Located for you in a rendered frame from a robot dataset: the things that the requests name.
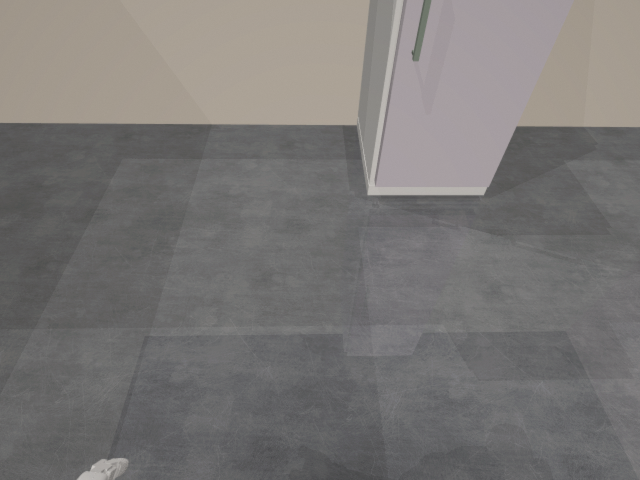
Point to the fridge door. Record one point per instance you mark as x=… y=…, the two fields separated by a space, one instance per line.
x=451 y=115

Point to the robot left hand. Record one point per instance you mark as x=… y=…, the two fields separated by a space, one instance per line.
x=105 y=470

